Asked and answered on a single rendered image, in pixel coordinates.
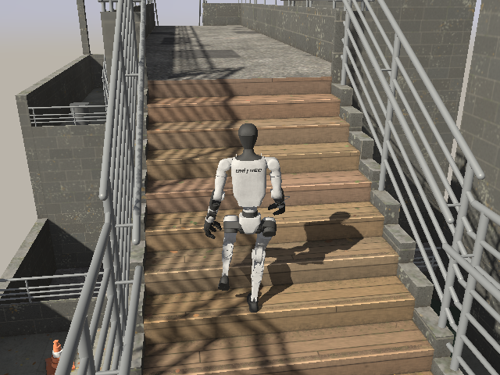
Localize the robot left thigh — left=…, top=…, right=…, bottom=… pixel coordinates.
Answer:
left=223, top=215, right=239, bottom=243

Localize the robot left forearm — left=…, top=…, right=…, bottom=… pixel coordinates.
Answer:
left=205, top=189, right=221, bottom=223

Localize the robot right hand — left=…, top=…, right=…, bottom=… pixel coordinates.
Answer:
left=268, top=203, right=285, bottom=215

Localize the left robot upper arm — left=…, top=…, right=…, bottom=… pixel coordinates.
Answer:
left=213, top=158, right=233, bottom=202

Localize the robot right forearm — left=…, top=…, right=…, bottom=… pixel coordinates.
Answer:
left=274, top=188, right=285, bottom=209

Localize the right robot upper arm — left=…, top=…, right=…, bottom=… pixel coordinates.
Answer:
left=265, top=157, right=282, bottom=199

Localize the humanoid robot torso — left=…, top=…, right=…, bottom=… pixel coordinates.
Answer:
left=231, top=153, right=267, bottom=234

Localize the robot left hand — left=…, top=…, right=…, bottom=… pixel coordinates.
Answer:
left=203, top=220, right=222, bottom=239

